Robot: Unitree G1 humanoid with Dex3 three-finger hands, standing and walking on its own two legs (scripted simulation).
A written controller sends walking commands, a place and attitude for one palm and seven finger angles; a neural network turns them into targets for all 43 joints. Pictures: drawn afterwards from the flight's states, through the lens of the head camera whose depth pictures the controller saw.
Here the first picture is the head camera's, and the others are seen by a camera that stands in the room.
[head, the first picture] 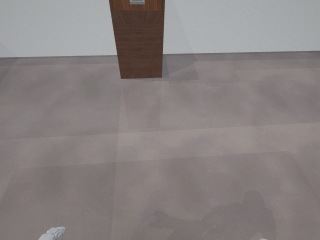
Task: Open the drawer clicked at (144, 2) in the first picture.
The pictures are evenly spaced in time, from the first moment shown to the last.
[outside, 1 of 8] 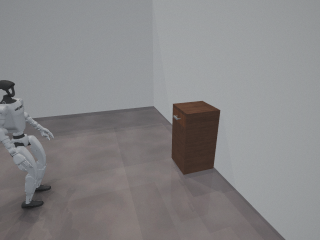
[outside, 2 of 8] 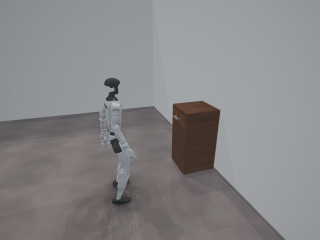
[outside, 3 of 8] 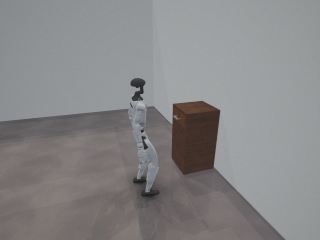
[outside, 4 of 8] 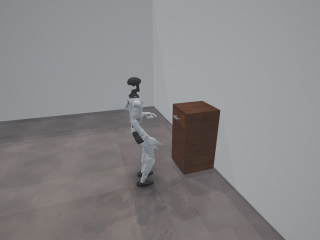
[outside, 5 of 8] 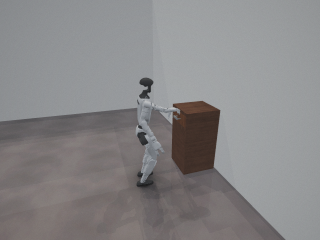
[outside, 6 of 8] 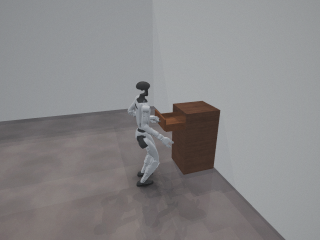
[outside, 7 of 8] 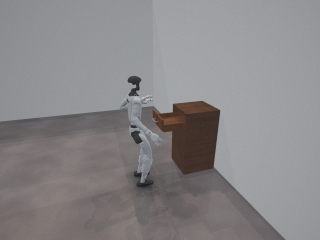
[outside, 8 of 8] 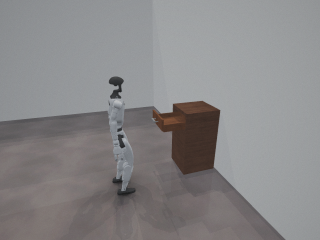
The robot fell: no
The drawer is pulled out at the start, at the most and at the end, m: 0.00 0.30 0.29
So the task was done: yes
